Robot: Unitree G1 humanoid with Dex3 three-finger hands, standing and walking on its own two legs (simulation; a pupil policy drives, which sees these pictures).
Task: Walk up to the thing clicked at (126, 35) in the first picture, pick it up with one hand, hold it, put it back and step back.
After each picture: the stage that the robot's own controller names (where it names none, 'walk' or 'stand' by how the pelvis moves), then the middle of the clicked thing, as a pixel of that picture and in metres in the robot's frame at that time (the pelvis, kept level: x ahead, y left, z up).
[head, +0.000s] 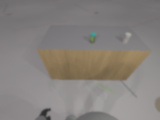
stand; (126, 38) +0.99 -0.40 -0.03
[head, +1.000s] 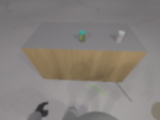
rise first; (119, 36) +0.89 -0.26 +0.01
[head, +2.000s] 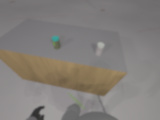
rise first; (99, 49) +0.65 +0.00 +0.00
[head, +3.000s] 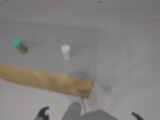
stand; (66, 52) +0.50 +0.25 +0.01
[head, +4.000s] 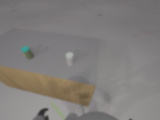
stand; (70, 59) +0.51 +0.22 -0.02
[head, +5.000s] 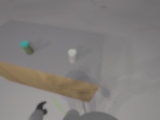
stand; (72, 56) +0.51 +0.17 -0.02
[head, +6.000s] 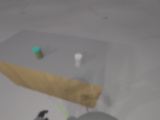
stand; (78, 60) +0.53 +0.14 -0.03
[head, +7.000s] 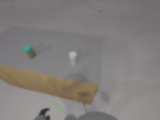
stand; (73, 58) +0.51 +0.18 -0.03
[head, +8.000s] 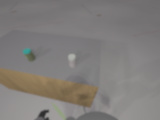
stand; (72, 60) +0.51 +0.18 -0.03
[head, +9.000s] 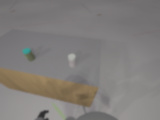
stand; (72, 60) +0.51 +0.18 -0.03
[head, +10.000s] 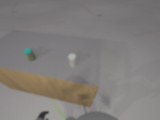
stand; (72, 60) +0.51 +0.18 -0.03
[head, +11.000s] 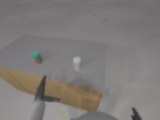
rise first; (77, 64) +0.50 +0.16 -0.02
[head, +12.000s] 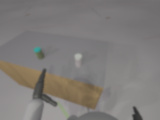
go down; (78, 60) +0.52 +0.16 -0.02
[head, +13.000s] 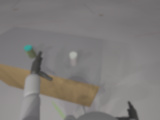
go down; (73, 59) +0.52 +0.16 -0.01
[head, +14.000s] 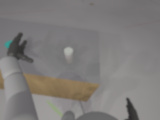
go down; (68, 55) +0.50 +0.16 +0.02
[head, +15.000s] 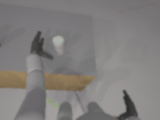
close in; (59, 46) +0.51 +0.17 +0.05
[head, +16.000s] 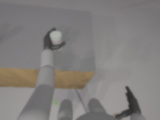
close; (57, 41) +0.54 +0.17 +0.07
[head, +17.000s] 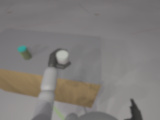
lift; (63, 60) +0.38 +0.18 +0.14
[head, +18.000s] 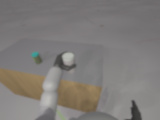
lift; (69, 63) +0.34 +0.15 +0.18
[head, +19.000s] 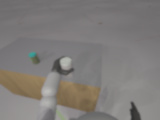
hold; (67, 67) +0.33 +0.16 +0.15
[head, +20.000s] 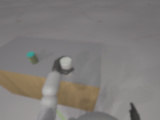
hold; (67, 67) +0.33 +0.16 +0.14
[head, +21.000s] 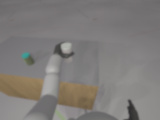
crouch; (67, 52) +0.43 +0.16 +0.18
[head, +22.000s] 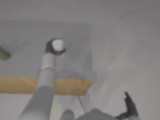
lower; (59, 49) +0.50 +0.17 +0.07
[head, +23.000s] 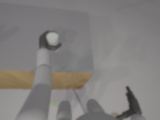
lower; (54, 43) +0.53 +0.18 +0.06
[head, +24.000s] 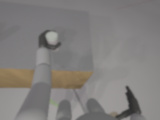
lower; (53, 42) +0.53 +0.19 +0.06
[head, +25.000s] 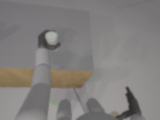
lower; (53, 42) +0.53 +0.19 +0.06
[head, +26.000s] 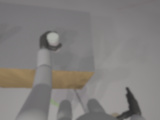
rest; (54, 43) +0.52 +0.18 +0.06
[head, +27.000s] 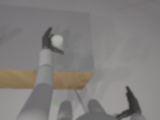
withdraw; (58, 45) +0.51 +0.16 +0.06
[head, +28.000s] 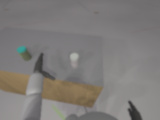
sink last; (74, 61) +0.47 +0.14 +0.02
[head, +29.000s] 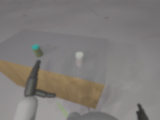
stand; (79, 59) +0.51 +0.15 +0.02
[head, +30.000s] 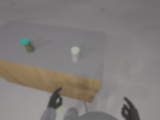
stand; (75, 54) +0.51 +0.15 +0.04
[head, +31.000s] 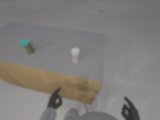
stand; (75, 55) +0.50 +0.15 +0.04
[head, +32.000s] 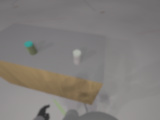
stand; (77, 57) +0.50 +0.14 +0.01
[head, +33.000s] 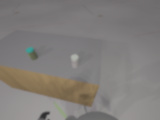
walk; (74, 61) +0.51 +0.16 -0.03
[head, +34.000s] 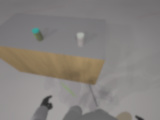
walk; (80, 39) +0.68 +0.14 -0.01
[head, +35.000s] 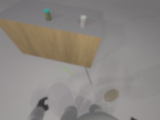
walk; (82, 21) +1.00 +0.15 -0.01
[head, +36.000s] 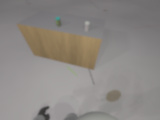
stand; (86, 26) +1.14 +0.14 -0.01
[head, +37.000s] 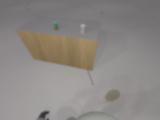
stand; (82, 29) +1.15 +0.17 -0.03
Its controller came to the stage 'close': yes
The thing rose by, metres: 0.22
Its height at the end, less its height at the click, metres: +0.00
